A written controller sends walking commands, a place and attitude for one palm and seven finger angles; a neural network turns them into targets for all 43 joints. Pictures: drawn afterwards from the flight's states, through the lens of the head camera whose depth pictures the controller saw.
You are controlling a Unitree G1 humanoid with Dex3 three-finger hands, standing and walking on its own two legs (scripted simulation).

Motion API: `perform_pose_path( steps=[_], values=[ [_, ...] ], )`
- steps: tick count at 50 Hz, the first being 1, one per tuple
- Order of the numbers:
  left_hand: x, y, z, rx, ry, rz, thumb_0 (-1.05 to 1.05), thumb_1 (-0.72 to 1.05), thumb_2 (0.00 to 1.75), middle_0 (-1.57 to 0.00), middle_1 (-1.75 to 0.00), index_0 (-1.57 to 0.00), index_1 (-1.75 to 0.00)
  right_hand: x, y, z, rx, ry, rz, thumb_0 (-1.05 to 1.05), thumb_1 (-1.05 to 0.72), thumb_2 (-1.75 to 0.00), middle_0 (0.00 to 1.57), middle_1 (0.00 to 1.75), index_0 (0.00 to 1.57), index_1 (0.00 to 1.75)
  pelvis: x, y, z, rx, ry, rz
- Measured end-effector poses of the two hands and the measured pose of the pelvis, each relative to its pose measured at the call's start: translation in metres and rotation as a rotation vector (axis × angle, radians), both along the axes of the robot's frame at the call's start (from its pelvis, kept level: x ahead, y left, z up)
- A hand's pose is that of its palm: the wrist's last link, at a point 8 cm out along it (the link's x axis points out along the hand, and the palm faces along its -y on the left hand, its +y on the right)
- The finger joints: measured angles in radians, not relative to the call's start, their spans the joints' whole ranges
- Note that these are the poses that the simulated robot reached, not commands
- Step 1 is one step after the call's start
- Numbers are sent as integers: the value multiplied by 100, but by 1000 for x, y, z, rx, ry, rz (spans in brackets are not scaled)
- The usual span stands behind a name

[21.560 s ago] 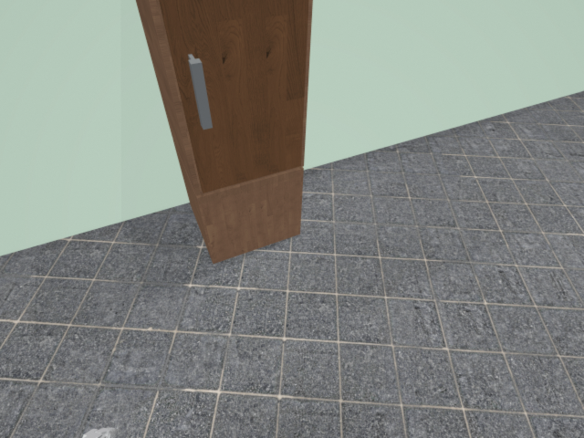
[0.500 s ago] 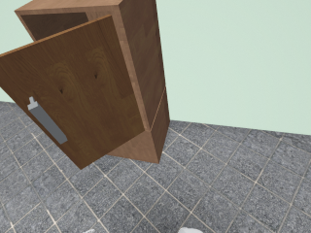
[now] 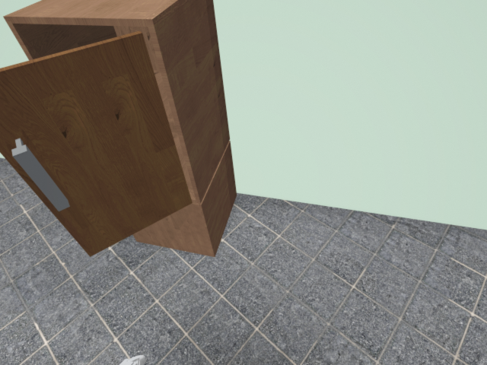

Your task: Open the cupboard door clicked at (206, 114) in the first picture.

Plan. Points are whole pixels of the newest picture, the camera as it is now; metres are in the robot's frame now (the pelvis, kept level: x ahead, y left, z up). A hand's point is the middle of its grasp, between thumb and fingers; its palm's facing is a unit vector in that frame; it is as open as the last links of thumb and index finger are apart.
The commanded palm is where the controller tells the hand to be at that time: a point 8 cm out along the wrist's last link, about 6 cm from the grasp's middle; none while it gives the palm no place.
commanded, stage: relax the arm and regain balance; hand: left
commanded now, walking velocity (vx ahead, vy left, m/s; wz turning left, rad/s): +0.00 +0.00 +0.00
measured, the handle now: (41, 175) +0.52 +0.48 +0.03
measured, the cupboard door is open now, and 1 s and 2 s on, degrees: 49 49 49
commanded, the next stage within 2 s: stand and wait in 0.26 s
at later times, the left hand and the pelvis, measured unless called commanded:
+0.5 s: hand out of the picture +0.11 +0.18 -0.14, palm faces +0.09 -0.97 -0.20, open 16.5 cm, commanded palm none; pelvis +0.00 +0.01 +0.01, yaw +0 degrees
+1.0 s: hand out of the picture +0.11 +0.20 -0.14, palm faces +0.11 -0.98 -0.18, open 16.4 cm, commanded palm none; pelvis -0.01 +0.04 +0.01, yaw +0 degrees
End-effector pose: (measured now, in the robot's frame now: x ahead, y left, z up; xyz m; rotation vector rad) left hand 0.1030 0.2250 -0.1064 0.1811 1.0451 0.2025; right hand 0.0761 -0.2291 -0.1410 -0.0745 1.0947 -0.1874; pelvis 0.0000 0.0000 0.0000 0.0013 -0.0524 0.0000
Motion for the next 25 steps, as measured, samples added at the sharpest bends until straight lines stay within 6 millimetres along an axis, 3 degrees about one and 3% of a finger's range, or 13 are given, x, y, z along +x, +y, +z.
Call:
perform_pose_path(
  steps=[6, 12, 18, 21, 25],
  values=[
    [-8, -12, 1, -48, -20, 47, 13, -53, 28, -16, -30, -15, -30, -31, 3, -1, 3, 85, 15, 0, -92, -90, 20, 30, 20, 29, -5, -5, 6, -3, -14, 2],
    [-14, -13, 0, -60, 9, 48, 16, -55, 27, -16, -30, -15, -30, -91, 2, -6, 2, 249, -7, 0, -93, -90, 20, 30, 20, 29, -8, -1, 8, -8, -2, 4],
    [-10, -3, -2, -52, 37, 41, 18, -57, 26, -16, -30, -15, -30, -148, 16, -4, 18, 408, -44, 0, -92, -90, 20, 30, 20, 29, -4, 5, 9, -4, 11, -1],
    [-7, 2, -3, -47, 45, 33, 18, -57, 26, -16, -30, -15, -30, -163, 26, -1, 31, 450, -61, 0, -91, -90, 20, 30, 20, 29, -2, 8, 10, -1, 12, -5],
    [-3, 6, -5, -46, 52, 23, 17, -56, 26, -15, -30, -15, -30, -168, 40, 0, 49, 461, -72, 1, -91, -90, 20, 30, 20, 29, -1, 13, 10, 0, 13, -8]
  ],
)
